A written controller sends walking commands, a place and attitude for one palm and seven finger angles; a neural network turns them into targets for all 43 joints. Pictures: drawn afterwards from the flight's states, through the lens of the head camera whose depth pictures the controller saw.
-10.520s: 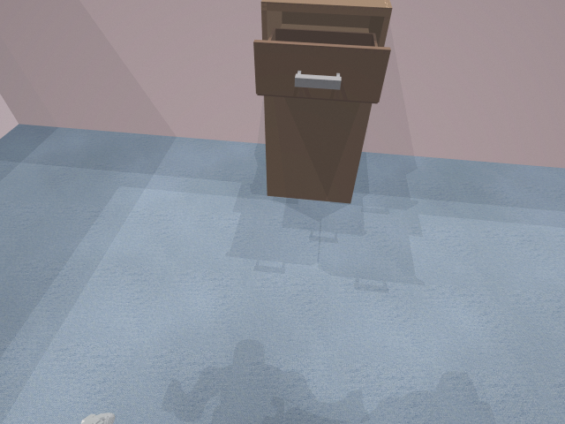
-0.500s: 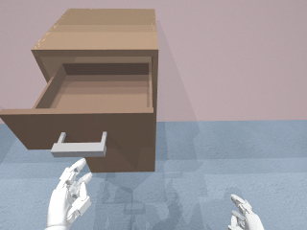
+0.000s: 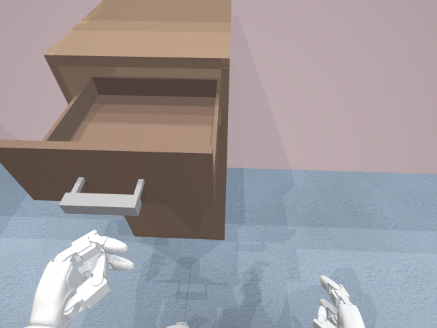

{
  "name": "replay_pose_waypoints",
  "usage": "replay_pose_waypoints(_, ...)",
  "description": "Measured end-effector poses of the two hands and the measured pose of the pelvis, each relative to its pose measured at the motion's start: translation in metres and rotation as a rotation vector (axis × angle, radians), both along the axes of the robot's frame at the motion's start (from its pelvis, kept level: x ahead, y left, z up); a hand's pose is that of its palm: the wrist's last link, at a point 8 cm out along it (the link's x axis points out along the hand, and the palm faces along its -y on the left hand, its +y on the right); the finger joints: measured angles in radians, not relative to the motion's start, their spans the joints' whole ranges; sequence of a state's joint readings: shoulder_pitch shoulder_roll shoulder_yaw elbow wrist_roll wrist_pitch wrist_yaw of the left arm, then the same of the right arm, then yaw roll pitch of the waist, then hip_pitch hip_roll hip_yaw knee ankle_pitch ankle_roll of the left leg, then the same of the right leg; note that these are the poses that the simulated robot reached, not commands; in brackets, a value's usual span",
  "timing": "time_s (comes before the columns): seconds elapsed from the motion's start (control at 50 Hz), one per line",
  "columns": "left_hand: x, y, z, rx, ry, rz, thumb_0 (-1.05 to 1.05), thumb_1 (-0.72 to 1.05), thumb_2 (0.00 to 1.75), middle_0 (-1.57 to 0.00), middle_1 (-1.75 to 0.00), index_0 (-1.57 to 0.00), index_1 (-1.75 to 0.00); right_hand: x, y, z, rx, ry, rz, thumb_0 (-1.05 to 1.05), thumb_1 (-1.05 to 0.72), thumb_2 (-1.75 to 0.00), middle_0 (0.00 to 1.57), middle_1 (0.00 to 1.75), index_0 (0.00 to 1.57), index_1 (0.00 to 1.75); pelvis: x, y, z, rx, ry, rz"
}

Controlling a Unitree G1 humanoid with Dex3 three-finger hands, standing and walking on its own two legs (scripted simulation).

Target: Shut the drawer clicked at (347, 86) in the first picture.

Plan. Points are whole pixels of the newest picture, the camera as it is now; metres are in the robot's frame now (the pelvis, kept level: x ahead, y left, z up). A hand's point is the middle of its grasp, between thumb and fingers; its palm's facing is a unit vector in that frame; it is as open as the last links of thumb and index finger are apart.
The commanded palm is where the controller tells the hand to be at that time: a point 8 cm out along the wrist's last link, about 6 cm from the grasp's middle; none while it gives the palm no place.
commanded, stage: raise the hand and make a fist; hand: left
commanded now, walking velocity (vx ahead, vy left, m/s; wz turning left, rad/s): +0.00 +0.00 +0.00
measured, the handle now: (106, 193) +0.33 +0.23 +0.08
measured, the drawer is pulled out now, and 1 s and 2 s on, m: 0.28 0.28 0.28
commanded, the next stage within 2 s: bring the fist close to the handle in 1.12 s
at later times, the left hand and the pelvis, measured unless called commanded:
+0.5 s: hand (74, 282) +0.16 +0.19 +0.14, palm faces +0.03 -1.00 -0.07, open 3.1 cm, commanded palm +0.11 +0.25 +0.16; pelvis +0.02 +0.02 +0.02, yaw +1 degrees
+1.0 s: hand (80, 272) +0.16 +0.18 +0.16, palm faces +0.05 -0.99 -0.11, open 3.3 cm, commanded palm +0.11 +0.23 +0.18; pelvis +0.01 +0.01 +0.03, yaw +1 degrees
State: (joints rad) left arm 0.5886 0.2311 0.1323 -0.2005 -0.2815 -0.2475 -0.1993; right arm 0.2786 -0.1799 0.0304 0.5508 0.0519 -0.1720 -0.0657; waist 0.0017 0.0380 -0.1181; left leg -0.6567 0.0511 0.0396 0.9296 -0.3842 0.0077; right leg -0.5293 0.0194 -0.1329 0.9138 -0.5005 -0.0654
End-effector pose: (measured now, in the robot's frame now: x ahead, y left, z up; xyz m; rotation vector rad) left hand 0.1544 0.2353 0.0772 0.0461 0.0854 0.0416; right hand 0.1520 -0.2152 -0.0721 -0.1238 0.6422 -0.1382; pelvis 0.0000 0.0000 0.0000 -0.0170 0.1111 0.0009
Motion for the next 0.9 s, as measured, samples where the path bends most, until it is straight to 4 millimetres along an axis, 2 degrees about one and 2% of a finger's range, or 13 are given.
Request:
replay_pose_waypoints(0.1,-0.009,0.020,0.020,0.057,-0.039,0.075,0.01,0.90,0.90,-0.90,-1.07,-0.91,-1.07,0.000,-0.021,0.002,-0.039,0.039,-0.029,0.01,-0.90,-0.90,0.21,0.30,0.21,0.30,0.013,0.001,0.006,0.004,0.001,0.002)
replay_pose_waypoints(0.22,-0.020,0.014,0.024,0.024,-0.010,-0.016,0.01,0.90,0.90,-1.02,-1.20,-1.03,-1.20,0.026,-0.027,0.020,-0.075,-0.051,-0.019,0.01,-0.90,-0.90,0.20,0.30,0.20,0.30,0.018,0.009,0.011,-0.001,-0.003,0.006)
replay_pose_waypoints(0.36,-0.022,0.015,0.046,0.018,-0.096,0.003,0.01,0.90,0.90,-1.16,-1.35,-1.17,-1.35,0.060,-0.001,0.049,-0.051,-0.205,0.041,0.01,-0.91,-0.90,0.20,0.30,0.20,0.30,0.018,0.015,0.015,-0.005,-0.028,0.012)
replay_pose_waypoints(0.48,-0.021,0.011,0.064,0.023,-0.136,-0.008,0.01,0.90,0.90,-1.28,-1.48,-1.29,-1.48,0.074,0.030,0.063,0.004,-0.284,0.112,0.01,-0.90,-0.90,0.20,0.30,0.20,0.30,0.016,0.020,0.019,-0.010,-0.057,0.018)
replay_pose_waypoints(0.56,-0.020,0.009,0.070,0.028,-0.115,-0.024,0.01,0.90,0.90,-1.34,-1.54,-1.35,-1.54,0.073,0.044,0.067,0.029,-0.295,0.138,0.01,-0.90,-0.90,0.21,0.30,0.20,0.30,0.014,0.022,0.023,-0.011,-0.079,0.018)
replay_pose_waypoints(0.66,-0.020,0.007,0.086,0.048,-0.136,-0.021,0.01,0.90,0.90,-1.37,-1.58,-1.38,-1.58,0.065,0.049,0.066,0.038,-0.286,0.160,0.01,-0.90,-0.90,0.21,0.30,0.21,0.30,0.012,0.023,0.026,-0.010,-0.103,0.021)
replay_pose_waypoints(0.78,-0.016,-0.001,0.107,0.061,-0.182,-0.031,0.01,0.90,0.90,-1.39,-1.60,-1.40,-1.59,0.052,0.041,0.060,0.038,-0.262,0.153,0.01,-0.90,-0.90,0.21,0.30,0.21,0.30,0.010,0.021,0.029,-0.004,-0.122,0.020)
replay_pose_waypoints(0.9,-0.011,-0.008,0.095,0.043,-0.097,-0.037,0.01,0.90,0.90,-1.39,-1.60,-1.40,-1.60,0.042,0.024,0.057,0.026,-0.231,0.106,0.01,-0.90,-0.90,0.21,0.30,0.21,0.30,0.010,0.014,0.032,0.006,-0.125,0.009)
